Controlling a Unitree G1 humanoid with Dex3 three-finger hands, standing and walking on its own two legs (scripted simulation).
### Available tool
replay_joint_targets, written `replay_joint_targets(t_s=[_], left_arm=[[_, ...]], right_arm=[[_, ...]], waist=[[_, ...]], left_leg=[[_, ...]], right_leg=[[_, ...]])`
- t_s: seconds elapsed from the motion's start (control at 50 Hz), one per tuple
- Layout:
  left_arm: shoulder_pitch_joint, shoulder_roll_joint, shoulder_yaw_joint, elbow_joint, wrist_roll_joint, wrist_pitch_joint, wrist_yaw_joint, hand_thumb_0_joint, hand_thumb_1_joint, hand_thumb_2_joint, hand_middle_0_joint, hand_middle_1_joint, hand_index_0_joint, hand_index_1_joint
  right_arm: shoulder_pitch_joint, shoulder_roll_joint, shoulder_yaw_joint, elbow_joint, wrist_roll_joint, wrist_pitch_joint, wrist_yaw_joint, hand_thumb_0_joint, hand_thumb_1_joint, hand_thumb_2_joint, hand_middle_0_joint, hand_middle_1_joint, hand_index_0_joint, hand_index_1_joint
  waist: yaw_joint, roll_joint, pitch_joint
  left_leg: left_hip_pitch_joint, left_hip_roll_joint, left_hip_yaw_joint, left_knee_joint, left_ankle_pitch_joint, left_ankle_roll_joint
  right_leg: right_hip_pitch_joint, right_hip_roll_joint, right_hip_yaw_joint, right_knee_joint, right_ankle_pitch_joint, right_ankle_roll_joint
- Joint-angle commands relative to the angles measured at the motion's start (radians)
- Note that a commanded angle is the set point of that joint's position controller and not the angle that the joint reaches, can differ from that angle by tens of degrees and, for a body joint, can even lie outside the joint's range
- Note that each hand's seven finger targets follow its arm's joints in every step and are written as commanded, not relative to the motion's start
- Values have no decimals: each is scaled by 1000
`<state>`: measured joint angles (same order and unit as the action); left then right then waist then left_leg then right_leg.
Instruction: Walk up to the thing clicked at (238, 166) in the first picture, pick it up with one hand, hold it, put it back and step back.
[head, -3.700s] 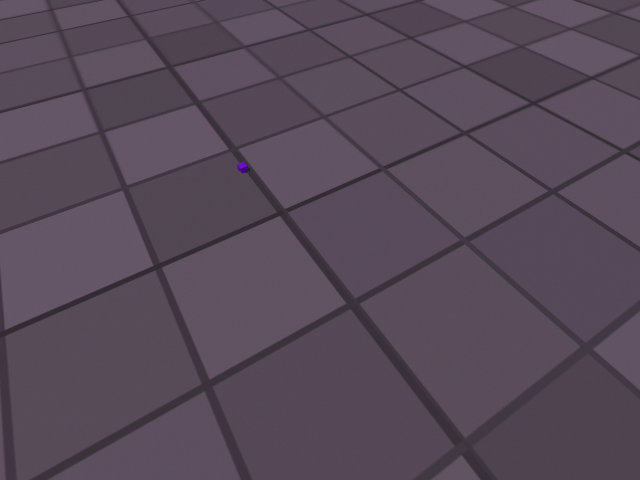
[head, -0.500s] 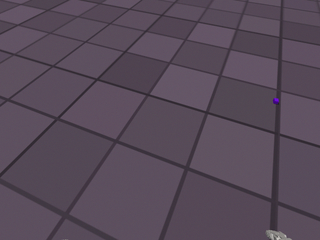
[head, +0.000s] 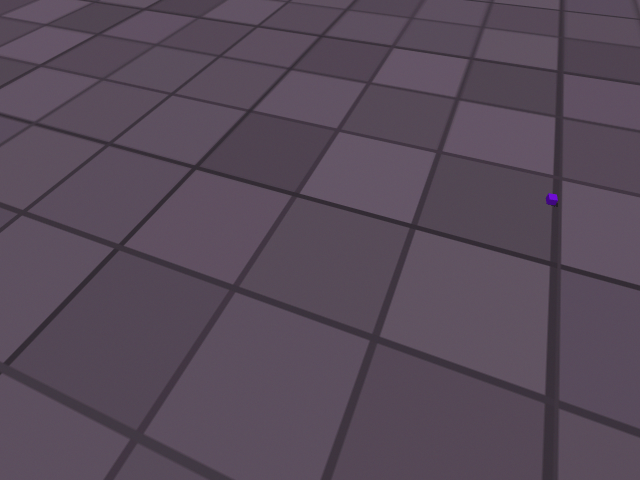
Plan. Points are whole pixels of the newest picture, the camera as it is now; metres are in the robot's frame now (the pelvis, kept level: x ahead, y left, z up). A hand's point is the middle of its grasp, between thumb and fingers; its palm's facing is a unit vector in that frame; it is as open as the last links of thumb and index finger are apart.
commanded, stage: stand
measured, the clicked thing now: (551, 199) +1.34 -0.99 -0.77
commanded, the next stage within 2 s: none
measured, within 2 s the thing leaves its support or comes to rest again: neither
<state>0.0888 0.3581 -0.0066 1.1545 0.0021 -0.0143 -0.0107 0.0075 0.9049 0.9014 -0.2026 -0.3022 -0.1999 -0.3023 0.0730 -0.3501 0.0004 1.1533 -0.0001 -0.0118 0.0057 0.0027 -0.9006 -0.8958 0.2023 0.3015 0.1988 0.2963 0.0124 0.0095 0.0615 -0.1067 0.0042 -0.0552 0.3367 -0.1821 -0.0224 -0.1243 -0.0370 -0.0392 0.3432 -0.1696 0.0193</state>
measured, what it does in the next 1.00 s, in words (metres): stands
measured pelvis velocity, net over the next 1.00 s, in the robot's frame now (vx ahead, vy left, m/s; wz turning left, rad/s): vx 0.02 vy -0.01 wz -0.01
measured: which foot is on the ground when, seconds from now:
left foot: down 0.00-1.00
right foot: down 0.00-1.00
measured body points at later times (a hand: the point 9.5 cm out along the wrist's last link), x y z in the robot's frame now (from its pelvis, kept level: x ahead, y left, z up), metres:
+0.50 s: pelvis +0.00 -0.01 +0.00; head +0.01 -0.01 +0.45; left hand +0.07 +0.30 -0.13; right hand +0.06 -0.31 -0.14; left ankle +0.00 +0.13 -0.75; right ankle +0.01 -0.13 -0.75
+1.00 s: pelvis +0.02 -0.01 +0.00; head +0.03 -0.01 +0.45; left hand +0.10 +0.30 -0.13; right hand +0.10 -0.31 -0.14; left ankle +0.00 +0.13 -0.75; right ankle +0.01 -0.13 -0.75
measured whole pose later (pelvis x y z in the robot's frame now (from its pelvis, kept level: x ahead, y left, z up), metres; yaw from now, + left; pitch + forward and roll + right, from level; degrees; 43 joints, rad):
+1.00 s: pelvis +0.02 -0.01 +0.00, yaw -1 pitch -2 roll +0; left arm 0.10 0.35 0.00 1.14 0.00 -0.01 -0.01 0.01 0.90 0.90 -0.20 -0.30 -0.20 -0.30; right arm 0.09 -0.35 0.01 1.14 0.00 -0.01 0.00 0.00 -0.90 -0.90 0.20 0.30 0.20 0.30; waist 0.01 0.01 0.04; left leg -0.10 0.02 -0.05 0.32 -0.20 -0.03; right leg -0.12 -0.02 -0.03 0.33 -0.18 0.01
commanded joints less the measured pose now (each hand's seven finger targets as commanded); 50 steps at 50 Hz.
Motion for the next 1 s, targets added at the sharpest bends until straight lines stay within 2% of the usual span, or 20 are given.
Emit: replay_joint_targets(t_s=[0.0, 0.14, 0.18, 0.22, 0.36, 0.44, 0.46, 0.48, 0.52, 0.56, 0.62, 0.66, 0.72, 0.8, 0.84, 0.9, 0.92, 0.98], left_arm=[[-56, 222, 45, -55, 3, -19, 18, 0, 900, 900, -200, -300, -200, -300], [-53, 225, 47, -59, 6, -20, 17, 0, 900, 900, -200, -300, -200, -300], [-51, 225, 47, -58, 5, -19, 17, 0, 900, 900, -200, -300, -200, -300], [-51, 225, 48, -60, 5, -20, 17, 0, 900, 900, -200, -300, -200, -300], [-45, 224, 49, -64, 8, -16, 14, 0, 900, 900, -200, -300, -200, -300], [-51, 226, 51, -71, 8, -16, 13, 0, 900, 900, -200, -300, -200, -300], [-45, 229, 52, -71, 6, -16, 13, 0, 900, 900, -200, -300, -200, -300], [-45, 225, 51, -73, 7, -17, 13, 0, 900, 900, -200, -300, -200, -300], [-40, 220, 50, -74, 4, -17, 12, 0, 900, 900, -200, -300, -200, -300], [-32, 219, 49, -73, 3, -20, 13, 0, 900, 900, -200, -300, -200, -300], [-30, 212, 46, -70, 1, -16, 13, 0, 900, 900, -200, -300, -200, -300], [-35, 213, 46, -73, 2, -14, 13, 0, 900, 900, -200, -300, -200, -300], [-28, 215, 46, -69, 2, -13, 13, 0, 900, 900, -200, -300, -200, -300], [-24, 211, 44, -72, 3, -15, 14, 0, 900, 900, -200, -300, -200, -300], [-28, 211, 45, -71, 2, -16, 16, 0, 900, 900, -200, -300, -200, -300], [-28, 210, 46, -76, 2, -19, 18, 0, 900, 900, -200, -300, -200, -300], [-29, 212, 47, -75, 3, -19, 18, 0, 900, 900, -200, -300, -200, -300], [-33, 210, 48, -73, 1, -16, 20, 0, 900, 900, -200, -300, -200, -300]], right_arm=[[-52, -215, -40, -55, -3, -20, -11, 0, -900, -900, 200, 300, 200, 300], [-37, -212, -39, -49, -7, -17, -9, 0, -900, -900, 200, 300, 200, 300], [-24, -212, -38, -46, -6, -16, -8, 0, -900, -900, 200, 300, 200, 300], [-22, -210, -36, -46, -7, -16, -8, 0, -900, -900, 200, 300, 200, 300], [-7, -208, -37, -51, -9, -13, -6, 0, -900, -900, 200, 300, 200, 300], [5, -209, -36, -54, -10, -13, -7, 0, -900, -900, 200, 300, 200, 300], [3, -211, -36, -55, -9, -13, -7, 0, -900, -900, 200, 300, 200, 300], [0, -212, -37, -58, -10, -15, -8, 0, -900, -900, 200, 300, 200, 300], [-2, -213, -35, -59, -9, -17, -10, 0, -900, -900, 200, 300, 200, 300], [-1, -219, -36, -59, -8, -18, -12, 0, -900, -900, 200, 300, 200, 300], [1, -219, -32, -53, -5, -19, -13, 0, -900, -900, 200, 300, 200, 300], [0, -220, -32, -52, -5, -18, -14, 0, -900, -900, 200, 300, 200, 300], [9, -216, -30, -49, -5, -16, -13, 0, -900, -900, 200, 300, 200, 300], [-1, -218, -28, -56, -6, -19, -15, 0, -900, -900, 200, 300, 200, 300], [-7, -221, -31, -58, -5, -18, -15, 0, -900, -900, 200, 300, 200, 300], [-7, -224, -33, -64, -5, -18, -17, 0, -900, -900, 200, 300, 200, 300], [-6, -220, -31, -64, -4, -18, -17, 0, -900, -900, 200, 300, 200, 300], [-8, -215, -30, -65, -4, -14, -17, 0, -900, -900, 200, 300, 200, 300]], waist=[[-5, -10, -81], [-8, -18, -75], [-9, -16, -68], [-9, -19, -66], [-10, -18, -40], [-10, -14, -57], [-9, -21, -52], [-10, -14, -70], [-7, -6, -83], [-8, -4, -111], [-11, 11, -89], [-10, -2, -93], [-9, -14, -76], [-6, -6, -92], [-7, -15, -96], [-11, -16, -124], [-11, -15, -119], [-12, -22, -93]], left_leg=[[-32, 105, -77, -64, 115, 31], [-31, 105, -68, -64, 83, 32], [-55, 102, -72, -76, 50, 31], [-53, 107, -71, -71, 67, 33], [-64, 97, -67, -67, -10, 34], [-79, 103, -73, -69, 3, 37], [-72, 97, -71, -67, -3, 35], [-59, 107, -71, -57, 40, 38], [-42, 109, -71, -55, 85, 35], [-28, 114, -68, -41, 157, 36], [-38, 112, -67, -53, 119, 33], [-24, 115, -65, -53, 141, 31], [-43, 109, -68, -66, 98, 29], [-20, 117, -62, -55, 178, 30], [-11, 118, -64, -49, 186, 32], [13, 120, -56, -31, 251, 33], [8, 120, -55, -35, 255, 34], [-6, 117, -58, -50, 202, 32]], right_leg=[[41, -98, 92, -69, 43, -35], [27, -100, 101, -83, 28, -35], [30, -94, 97, -85, -13, -33], [31, -98, 103, -82, 7, -33], [-18, -96, 117, -103, -105, -35], [7, -94, 113, -89, -76, -35], [-6, -94, 116, -94, -98, -35], [9, -97, 116, -84, -44, -39], [15, -95, 108, -72, 3, -40], [46, -99, 103, -61, 107, -39], [34, -94, 101, -64, 77, -36], [31, -95, 100, -58, 89, -40], [28, -90, 98, -67, 31, -38], [42, -97, 97, -53, 126, -37], [45, -97, 94, -55, 132, -35], [63, -101, 89, -45, 220, -33], [68, -101, 89, -44, 229, -32], [56, -95, 85, -58, 161, -32]])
